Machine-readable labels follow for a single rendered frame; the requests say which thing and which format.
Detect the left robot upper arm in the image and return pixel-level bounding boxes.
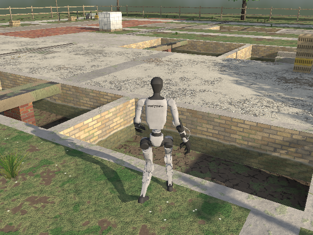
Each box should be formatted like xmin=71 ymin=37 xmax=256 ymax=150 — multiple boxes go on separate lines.
xmin=134 ymin=98 xmax=147 ymax=124

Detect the robot left forearm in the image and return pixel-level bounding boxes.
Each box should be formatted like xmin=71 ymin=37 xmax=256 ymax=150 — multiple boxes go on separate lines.
xmin=134 ymin=117 xmax=141 ymax=129

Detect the right robot upper arm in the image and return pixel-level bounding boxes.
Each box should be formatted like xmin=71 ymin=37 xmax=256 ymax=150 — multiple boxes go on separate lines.
xmin=167 ymin=98 xmax=180 ymax=126

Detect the robot left hand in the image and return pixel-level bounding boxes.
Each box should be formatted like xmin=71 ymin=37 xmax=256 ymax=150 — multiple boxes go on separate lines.
xmin=135 ymin=124 xmax=147 ymax=133

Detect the robot torso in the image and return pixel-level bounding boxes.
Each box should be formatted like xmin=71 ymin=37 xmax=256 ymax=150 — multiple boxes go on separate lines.
xmin=145 ymin=96 xmax=168 ymax=147

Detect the robot right forearm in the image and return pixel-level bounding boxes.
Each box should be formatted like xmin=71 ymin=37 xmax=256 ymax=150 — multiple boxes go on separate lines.
xmin=176 ymin=118 xmax=189 ymax=142

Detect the robot right hand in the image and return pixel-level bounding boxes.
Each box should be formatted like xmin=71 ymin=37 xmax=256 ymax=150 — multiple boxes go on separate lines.
xmin=180 ymin=140 xmax=191 ymax=155

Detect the humanoid robot head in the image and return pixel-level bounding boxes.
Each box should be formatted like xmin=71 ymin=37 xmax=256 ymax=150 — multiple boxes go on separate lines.
xmin=148 ymin=77 xmax=165 ymax=100

